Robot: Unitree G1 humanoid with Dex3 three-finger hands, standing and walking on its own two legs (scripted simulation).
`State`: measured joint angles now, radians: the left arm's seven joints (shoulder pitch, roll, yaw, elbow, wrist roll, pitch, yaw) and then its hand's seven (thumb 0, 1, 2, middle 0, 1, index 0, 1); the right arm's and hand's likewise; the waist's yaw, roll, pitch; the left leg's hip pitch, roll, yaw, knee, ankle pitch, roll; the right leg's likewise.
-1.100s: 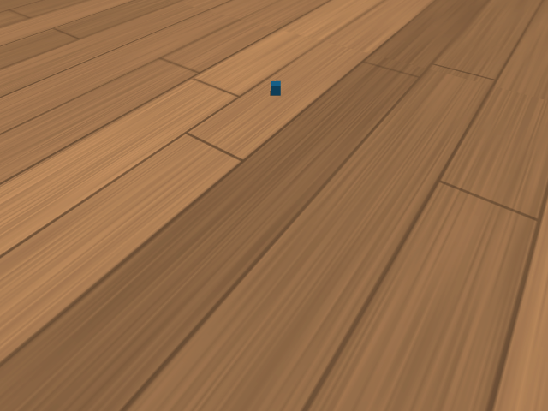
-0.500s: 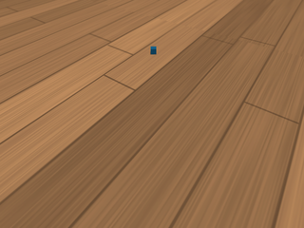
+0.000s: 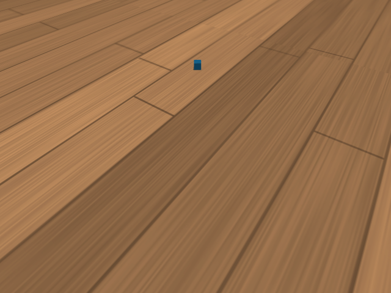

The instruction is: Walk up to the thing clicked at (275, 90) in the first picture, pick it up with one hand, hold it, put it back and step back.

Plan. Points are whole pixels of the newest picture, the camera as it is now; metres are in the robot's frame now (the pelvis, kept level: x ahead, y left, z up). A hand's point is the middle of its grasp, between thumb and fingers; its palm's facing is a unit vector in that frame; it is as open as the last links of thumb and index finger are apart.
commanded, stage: stand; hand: left
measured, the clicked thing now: (197, 64) +2.28 +0.07 -0.75
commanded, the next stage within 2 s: walk up in 0.02 s
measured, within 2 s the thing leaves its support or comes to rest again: neither
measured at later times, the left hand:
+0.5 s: hand (123, 277) +0.20 +0.20 -0.13, palm faces -0.02 -0.91 -0.42, open 7.4 cm
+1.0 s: hand (151, 177) +0.49 +0.18 -0.16, palm faces -0.10 -0.94 -0.33, open 7.4 cm
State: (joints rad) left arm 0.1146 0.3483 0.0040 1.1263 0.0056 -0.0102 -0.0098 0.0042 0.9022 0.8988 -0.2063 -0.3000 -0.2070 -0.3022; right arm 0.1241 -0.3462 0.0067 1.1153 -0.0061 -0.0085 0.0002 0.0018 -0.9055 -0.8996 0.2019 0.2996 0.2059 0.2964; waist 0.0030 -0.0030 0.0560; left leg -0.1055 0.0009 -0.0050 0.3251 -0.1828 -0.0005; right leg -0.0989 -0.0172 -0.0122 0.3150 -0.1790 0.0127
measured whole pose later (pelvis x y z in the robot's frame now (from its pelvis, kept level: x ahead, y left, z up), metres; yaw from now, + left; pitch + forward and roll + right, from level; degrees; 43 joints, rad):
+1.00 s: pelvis +0.41 -0.09 -0.01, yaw -3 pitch -1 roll +1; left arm 0.26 0.44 0.04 0.93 -0.01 -0.07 -0.08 0.01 0.90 0.90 -0.21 -0.30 -0.21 -0.30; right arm 0.23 -0.38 -0.05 0.87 0.00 -0.08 0.07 0.00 -0.90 -0.90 0.20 0.30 0.21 0.30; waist 0.00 -0.06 0.05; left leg -0.21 0.03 0.12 0.47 -0.23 0.02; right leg -0.47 -0.09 0.02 1.02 -0.33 -0.02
